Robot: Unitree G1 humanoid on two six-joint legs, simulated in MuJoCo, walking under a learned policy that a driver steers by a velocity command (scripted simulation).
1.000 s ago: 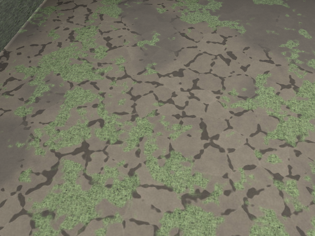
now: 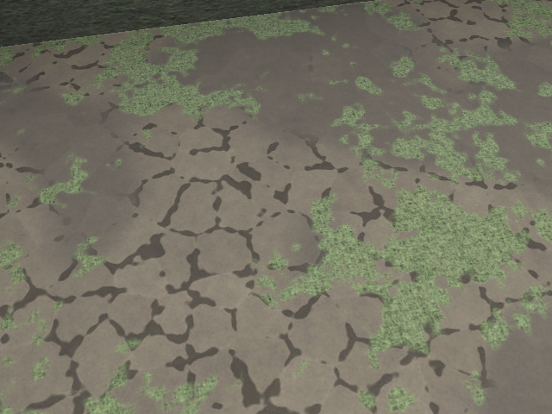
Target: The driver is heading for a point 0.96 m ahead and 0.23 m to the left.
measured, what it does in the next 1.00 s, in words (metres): walks ahead, turning left: left foot, then right foot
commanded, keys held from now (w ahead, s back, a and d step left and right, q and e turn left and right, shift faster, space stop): w+q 0.54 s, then w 0.30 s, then no key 0.16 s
